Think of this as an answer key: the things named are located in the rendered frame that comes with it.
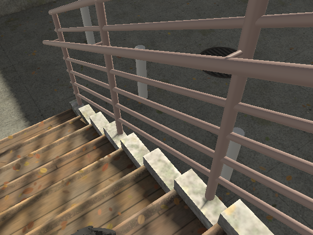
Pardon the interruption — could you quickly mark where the robot left hand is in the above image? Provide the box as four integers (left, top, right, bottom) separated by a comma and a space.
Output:
70, 225, 116, 235

